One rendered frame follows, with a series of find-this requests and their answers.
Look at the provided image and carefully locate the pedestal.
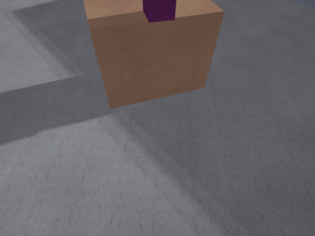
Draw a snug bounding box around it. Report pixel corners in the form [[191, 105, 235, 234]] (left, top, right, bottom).
[[83, 0, 225, 109]]

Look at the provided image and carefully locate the carton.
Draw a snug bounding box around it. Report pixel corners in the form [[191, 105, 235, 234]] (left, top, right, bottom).
[[143, 0, 176, 23]]

